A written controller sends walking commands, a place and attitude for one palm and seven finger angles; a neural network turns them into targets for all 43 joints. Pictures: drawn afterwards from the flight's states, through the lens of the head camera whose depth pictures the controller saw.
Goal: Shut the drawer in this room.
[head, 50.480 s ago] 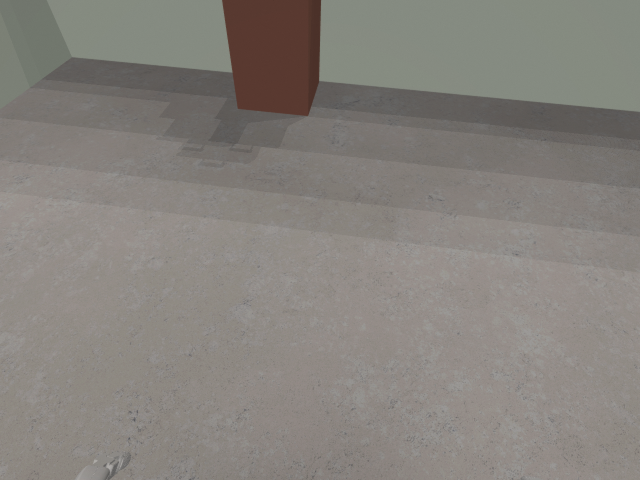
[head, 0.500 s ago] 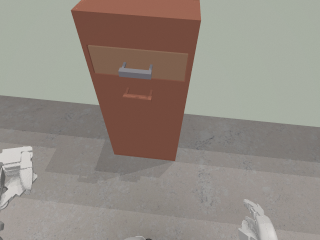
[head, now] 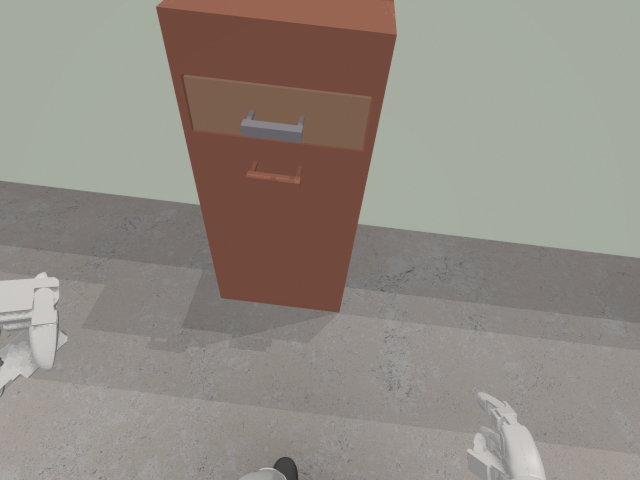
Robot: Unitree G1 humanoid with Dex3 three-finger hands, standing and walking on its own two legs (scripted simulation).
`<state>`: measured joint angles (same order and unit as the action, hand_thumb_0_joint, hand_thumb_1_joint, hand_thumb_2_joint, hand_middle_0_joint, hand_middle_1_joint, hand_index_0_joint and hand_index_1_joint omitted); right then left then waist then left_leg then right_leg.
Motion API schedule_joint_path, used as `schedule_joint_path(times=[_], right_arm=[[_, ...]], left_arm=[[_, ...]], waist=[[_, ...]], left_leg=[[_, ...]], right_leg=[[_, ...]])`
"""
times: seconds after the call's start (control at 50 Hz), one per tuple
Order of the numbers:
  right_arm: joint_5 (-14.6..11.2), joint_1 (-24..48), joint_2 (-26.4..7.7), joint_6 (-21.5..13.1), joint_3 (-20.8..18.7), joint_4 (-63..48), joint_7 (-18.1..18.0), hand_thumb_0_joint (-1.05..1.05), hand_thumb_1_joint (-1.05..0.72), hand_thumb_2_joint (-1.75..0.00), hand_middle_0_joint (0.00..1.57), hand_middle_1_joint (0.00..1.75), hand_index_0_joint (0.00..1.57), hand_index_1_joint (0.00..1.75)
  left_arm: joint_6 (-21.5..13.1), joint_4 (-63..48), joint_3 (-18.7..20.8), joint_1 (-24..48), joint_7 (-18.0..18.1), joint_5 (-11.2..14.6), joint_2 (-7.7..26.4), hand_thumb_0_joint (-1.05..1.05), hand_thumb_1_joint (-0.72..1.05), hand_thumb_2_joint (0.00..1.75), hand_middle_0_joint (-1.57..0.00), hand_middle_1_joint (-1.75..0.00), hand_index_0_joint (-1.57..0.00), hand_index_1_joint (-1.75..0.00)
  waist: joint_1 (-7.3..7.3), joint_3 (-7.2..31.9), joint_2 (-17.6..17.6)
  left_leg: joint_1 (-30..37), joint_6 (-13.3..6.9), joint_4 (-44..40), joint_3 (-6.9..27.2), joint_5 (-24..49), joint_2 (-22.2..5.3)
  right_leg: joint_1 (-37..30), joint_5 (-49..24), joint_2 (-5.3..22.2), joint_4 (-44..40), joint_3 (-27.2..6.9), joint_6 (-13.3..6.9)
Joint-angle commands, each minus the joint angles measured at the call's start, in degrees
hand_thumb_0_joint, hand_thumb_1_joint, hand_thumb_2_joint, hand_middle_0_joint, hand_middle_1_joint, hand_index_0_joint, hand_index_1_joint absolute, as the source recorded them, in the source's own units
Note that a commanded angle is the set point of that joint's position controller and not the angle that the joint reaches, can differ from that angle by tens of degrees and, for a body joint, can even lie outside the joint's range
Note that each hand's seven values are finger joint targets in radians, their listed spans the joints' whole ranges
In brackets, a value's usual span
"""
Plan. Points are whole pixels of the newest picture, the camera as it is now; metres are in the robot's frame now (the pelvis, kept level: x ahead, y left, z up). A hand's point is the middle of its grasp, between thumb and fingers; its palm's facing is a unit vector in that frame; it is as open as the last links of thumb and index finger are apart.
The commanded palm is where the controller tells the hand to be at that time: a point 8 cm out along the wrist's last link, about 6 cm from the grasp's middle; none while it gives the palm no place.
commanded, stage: step back with the hand held close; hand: left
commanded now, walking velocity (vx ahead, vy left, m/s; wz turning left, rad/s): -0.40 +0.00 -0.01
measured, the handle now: (274, 124) +0.78 +0.13 +0.02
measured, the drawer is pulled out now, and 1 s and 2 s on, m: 0.00 0.00 0.00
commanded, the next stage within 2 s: stop stepping back and stand still in 0.20 s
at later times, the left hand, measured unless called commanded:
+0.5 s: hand out of the picture +0.11 +0.26 +0.20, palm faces +0.16 -0.87 -0.46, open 3.3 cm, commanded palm +0.06 +0.31 +0.19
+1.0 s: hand out of the picture +0.07 +0.30 +0.19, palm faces +0.34 -0.83 -0.45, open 3.3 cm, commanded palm -0.01 +0.34 +0.19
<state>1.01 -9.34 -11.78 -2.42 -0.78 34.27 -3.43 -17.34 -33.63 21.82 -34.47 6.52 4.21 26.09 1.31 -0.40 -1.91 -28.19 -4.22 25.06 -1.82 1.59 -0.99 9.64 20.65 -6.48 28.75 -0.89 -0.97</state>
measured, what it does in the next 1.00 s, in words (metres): walks backwards: left foot, then right foot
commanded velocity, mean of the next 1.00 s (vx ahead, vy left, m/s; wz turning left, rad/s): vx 0.00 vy -0.02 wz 0.01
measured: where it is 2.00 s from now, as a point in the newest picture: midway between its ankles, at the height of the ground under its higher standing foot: outside the picture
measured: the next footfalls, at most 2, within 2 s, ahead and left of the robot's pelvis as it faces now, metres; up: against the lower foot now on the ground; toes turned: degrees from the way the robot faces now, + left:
left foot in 0.22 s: +0.06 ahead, +0.09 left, +0.00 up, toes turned -4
right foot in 0.62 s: -0.17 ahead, -0.04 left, +0.00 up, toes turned -8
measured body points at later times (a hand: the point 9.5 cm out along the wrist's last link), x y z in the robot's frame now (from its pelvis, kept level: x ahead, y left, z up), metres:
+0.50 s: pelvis -0.09 +0.05 +0.02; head -0.07 +0.09 +0.47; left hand +0.10 +0.30 +0.22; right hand +0.04 -0.18 -0.05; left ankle +0.02 +0.09 -0.72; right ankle -0.17 -0.09 -0.67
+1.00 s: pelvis -0.14 +0.07 +0.00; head -0.14 +0.08 +0.45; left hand +0.05 +0.34 +0.21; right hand -0.01 -0.18 -0.08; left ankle -0.11 +0.18 -0.73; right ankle -0.18 -0.04 -0.70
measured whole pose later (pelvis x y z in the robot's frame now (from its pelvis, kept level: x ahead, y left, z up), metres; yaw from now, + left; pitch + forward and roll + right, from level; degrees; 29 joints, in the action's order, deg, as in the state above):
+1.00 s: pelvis -0.14 +0.07 +0.00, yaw -2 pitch -2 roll +0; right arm 0.8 -13.6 -10.2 -8.5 -0.1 36.5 -3.8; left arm -11.7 -33.8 22.7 -31.4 9.0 1.6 24.4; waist 2.4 -2.1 2.5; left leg -16.7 -0.8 32.7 -3.8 -14.4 -1.6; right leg 16.0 28.4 0.4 44.6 2.1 -0.1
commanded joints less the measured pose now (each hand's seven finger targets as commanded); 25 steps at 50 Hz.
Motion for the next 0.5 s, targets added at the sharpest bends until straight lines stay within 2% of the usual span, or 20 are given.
schedule_joint_path(times=[0.0, 0.02, 0.04, 0.06, 0.08, 0.1, 0.12, 0.14, 0.16, 0.18, 0.2, 0.22, 0.24, 0.26, 0.3, 0.32, 0.36, 0.38, 0.42, 0.48], right_arm=[[0.4, 5.2, -7.6, -2.3, -3.0, -9.0, -0.8, 0.0, -0.9, -0.9, 0.2, 0.3, 0.2, 0.3], [0.1, 4.2, -6.8, -2.2, -3.0, -8.7, -0.6, 0.0, -0.9, -0.9, 0.2, 0.3, 0.2, 0.3], [-0.3, 2.8, -6.4, -2.1, -3.2, -8.3, -0.3, 0.0, -0.9, -0.9, 0.2, 0.3, 0.2, 0.3], [-0.7, 1.9, -6.3, -2.2, -3.5, -7.6, 0.0, 0.0, -0.9, -0.9, 0.2, 0.3, 0.2, 0.3], [-0.7, 2.5, -6.4, -2.2, -3.6, -7.2, 0.1, 0.0, -0.9, -0.9, 0.2, 0.3, 0.2, 0.3], [-0.6, 2.1, -6.6, -2.5, -3.6, -7.0, 0.0, 0.0, -0.9, -0.9, 0.2, 0.3, 0.2, 0.3], [-0.4, 2.3, -5.9, -2.2, -2.9, -7.0, -0.2, 0.0, -0.9, -0.9, 0.2, 0.3, 0.2, 0.3], [-0.3, 2.6, -5.9, -2.4, -2.1, -7.5, -0.6, 0.0, -0.9, -0.9, 0.2, 0.3, 0.2, 0.3], [-0.6, 3.2, -6.5, -2.7, -1.2, -7.4, -1.2, 0.0, -0.9, -0.9, 0.2, 0.3, 0.2, 0.3], [-0.7, 4.9, -8.8, -3.6, -1.4, -7.7, -2.0, 0.0, -0.9, -0.9, 0.2, 0.3, 0.2, 0.3], [-0.2, 5.6, -9.5, -5.2, -2.2, -7.9, -2.3, 0.0, -0.9, -0.9, 0.2, 0.3, 0.2, 0.3], [0.8, 1.6, -7.1, -6.8, -1.9, -6.6, -1.9, 0.0, -0.9, -0.9, 0.2, 0.3, 0.2, 0.3], [0.6, 0.2, -7.0, -7.7, -2.6, -5.9, -1.1, 0.0, -0.9, -0.9, 0.2, 0.3, 0.2, 0.3], [0.9, 0.2, -7.9, -8.1, -2.8, -7.1, -0.7, 0.0, -0.9, -0.9, 0.2, 0.3, 0.2, 0.3], [0.5, -0.6, -8.0, -8.6, -2.9, -7.6, 0.0, 0.0, -0.9, -0.9, 0.2, 0.3, 0.2, 0.3], [-0.1, -1.1, -7.6, -8.6, -3.1, -7.8, 0.6, 0.0, -0.9, -0.9, 0.2, 0.3, 0.2, 0.3], [-0.7, -0.5, -7.6, -8.7, -2.9, -8.7, 1.3, 0.0, -0.9, -0.9, 0.2, 0.3, 0.2, 0.3], [-0.8, 0.1, -7.3, -8.8, -2.6, -8.9, 1.4, 0.0, -0.9, -0.9, 0.2, 0.3, 0.2, 0.3], [-0.2, 0.7, -6.3, -8.5, -1.7, -8.7, 1.0, 0.0, -0.9, -0.9, 0.2, 0.3, 0.2, 0.3], [0.8, 1.1, -6.2, -6.9, -1.6, -7.6, -0.2, 0.0, -0.9, -0.9, 0.2, 0.3, 0.2, 0.3]], left_arm=[[-3.0, -8.6, 8.5, -1.4, 1.1, 1.2, 8.7, 0.0, 0.9, 0.9, -1.4, -1.6, -1.4, -1.6], [-3.1, -9.1, 7.8, -1.6, 1.1, 1.3, 8.5, 0.0, 0.9, 0.9, -1.4, -1.6, -1.4, -1.6], [-3.2, -9.5, 7.0, -1.3, 1.4, 1.2, 8.3, 0.0, 0.9, 0.9, -1.4, -1.6, -1.4, -1.6], [-3.1, -10.3, 6.0, -0.8, 1.8, 1.1, 7.8, 0.0, 0.9, 0.9, -1.4, -1.6, -1.4, -1.6], [-2.5, -10.5, 5.0, 0.4, 2.2, 0.3, 7.2, 0.0, 0.9, 0.9, -1.4, -1.6, -1.4, -1.6], [-2.0, -10.5, 5.2, 1.5, 2.4, -0.1, 7.2, 0.0, 0.9, 0.9, -1.4, -1.6, -1.4, -1.6], [-1.3, -9.5, 4.3, 2.0, 2.3, -0.6, 6.3, 0.0, 0.9, 0.9, -1.4, -1.6, -1.4, -1.6], [-1.2, -10.3, 3.0, 4.2, 2.0, -1.2, 5.6, 0.0, 0.9, 0.9, -1.4, -1.6, -1.4, -1.6], [-1.1, -10.9, 2.8, 6.4, 1.8, -1.4, 6.4, 0.0, 0.9, 0.9, -1.4, -1.6, -1.4, -1.6], [-1.6, -12.0, 3.6, 7.4, 1.9, -1.2, 7.0, 0.0, 0.9, 0.9, -1.4, -1.6, -1.4, -1.6], [-2.1, -14.2, 4.8, 10.6, 2.0, -1.8, 10.0, 0.0, 0.9, 0.9, -1.4, -1.6, -1.4, -1.6], [-2.7, -12.8, 6.4, 9.1, 2.3, -1.7, 10.3, 0.0, 0.9, 0.9, -1.4, -1.6, -1.4, -1.6], [-3.5, -9.8, 6.5, 4.4, 2.0, -1.4, 9.0, 0.0, 0.9, 0.9, -1.4, -1.6, -1.4, -1.6], [-3.2, -13.1, 7.3, 1.5, 1.7, -0.2, 9.7, 0.0, 0.9, 0.9, -1.4, -1.6, -1.4, -1.6], [-2.3, -19.2, 7.9, -1.0, 1.8, 0.3, 9.3, 0.0, 0.9, 0.9, -1.4, -1.6, -1.4, -1.6], [-1.6, -20.2, 7.6, -4.2, 1.8, 0.2, 8.2, 0.0, 0.9, 0.9, -1.4, -1.6, -1.4, -1.6], [-0.3, -22.9, 6.9, -6.7, 1.9, 0.2, 7.2, 0.0, 0.9, 0.9, -1.4, -1.6, -1.4, -1.6], [0.5, -23.0, 7.3, -7.7, 2.0, 0.3, 7.4, 0.0, 0.9, 0.9, -1.4, -1.6, -1.4, -1.6], [2.0, -21.1, 7.9, -9.3, 2.7, 0.1, 7.3, 0.0, 0.9, 0.9, -1.4, -1.6, -1.4, -1.6], [4.4, -13.7, 7.6, -10.0, 3.7, 0.0, 6.5, 0.0, 0.9, 0.9, -1.4, -1.6, -1.4, -1.6]], waist=[[-0.86, 3.8, -7.9], [-0.73, 5.4, -3.2], [0.1, 6.0, 3.4], [0.23, 6.6, 9.5], [-0.13, 4.3, 11.6], [-0.14, 4.4, 11.6], [0.18, 2.4, 10.5], [0.6, -1.4, 7.9], [1.41, -4.6, 2.2], [0.25, -5.0, -10.5], [-0.73, -2.6, -16.4], [-1.58, 3.6, -11.6], [-1.93, 8.9, -6.9], [-2.43, 14.2, -9.7], [-2.05, 19.4, -8.1], [-1.79, 19.7, -6.7], [-1.13, 16.9, -7.9], [-0.99, 15.1, -9.2], [-1.04, 11.3, -10.9], [-1.28, 6.0, -13.9]], left_leg=[[4.0, 5.1, -13.4, 12.9, -34.6, -9.1], [9.9, 5.8, -6.1, 9.3, -28.9, -6.6], [19.3, 6.4, 7.7, 4.7, -20.1, -2.2], [24.3, 6.8, 20.6, 3.7, -17.6, 1.5], [21.3, 6.5, 29.2, 3.6, -19.5, 2.9], [18.8, 6.1, 33.8, 5.1, -22.5, 2.8], [15.3, 5.2, 30.7, 5.9, -24.0, 0.3], [14.1, 4.9, 19.3, 6.3, -23.4, -0.9], [12.3, 4.8, 1.5, 5.7, -17.4, -0.6], [6.6, 2.6, -10.6, 13.1, -4.3, -6.7], [6.1, -0.1, -12.0, 24.8, 9.5, -15.0], [12.2, -2.2, -9.9, 24.8, 18.6, -17.4], [16.3, -2.7, -8.8, 20.8, 15.3, -17.3], [15.9, -2.9, -9.0, 23.8, 12.0, -18.1], [22.8, -2.3, -6.8, 20.4, 12.7, -16.9], [25.8, -2.4, -6.6, 18.1, 10.5, -15.6], [24.3, -1.2, -10.0, 16.0, -1.8, -13.1], [22.2, -0.4, -13.1, 15.7, -12.4, -12.3], [16.7, 3.3, -20.6, 15.4, -32.0, -10.0], [8.7, 9.9, -27.0, 11.5, -39.4, -7.7]], right_leg=[[5.6, 10.9, 3.4, -4.8, -2.1, -3.0], [10.8, 11.8, 6.4, -9.0, -4.4, -4.0], [22.3, 14.5, 12.5, -15.8, -10.2, -5.6], [30.5, 14.8, 20.0, -21.9, -16.1, -7.7], [31.2, 9.1, 23.6, -22.1, -16.1, -9.2], [30.7, 2.6, 24.6, -20.3, -15.5, -10.1], [27.6, -1.6, 23.0, -17.2, -9.9, -8.2], [24.9, -5.3, 18.3, -13.1, -5.6, -5.2], [21.0, -7.9, 12.7, -5.4, -1.9, -1.4], [14.9, -5.4, 5.6, 6.2, 1.0, 1.1], [14.6, 5.3, 3.2, 16.7, -0.1, 1.0], [15.8, 11.0, 2.7, 22.9, -4.4, 0.3], [14.7, 10.9, 2.7, 25.8, -4.8, 0.3], [12.6, 12.4, 2.8, 27.8, -5.0, 1.0], [13.1, 9.0, 3.5, 26.4, -4.9, 1.6], [14.4, 6.4, 3.2, 24.8, -3.4, 2.0], [14.1, 4.7, 2.5, 23.0, -0.5, 2.3], [13.2, 4.9, 2.6, 21.8, 0.4, 2.2], [8.4, 7.0, 1.7, 17.3, 3.0, 1.5], [-1.6, 12.6, -1.7, 8.1, 8.0, -0.4]])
